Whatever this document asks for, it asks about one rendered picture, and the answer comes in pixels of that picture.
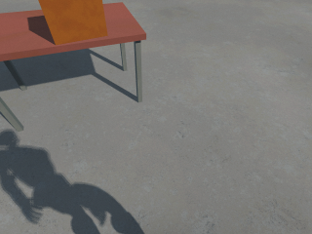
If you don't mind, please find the table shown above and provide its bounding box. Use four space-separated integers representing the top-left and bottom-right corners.
0 2 146 132

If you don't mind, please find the carton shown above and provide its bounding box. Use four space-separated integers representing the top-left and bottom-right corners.
38 0 108 45

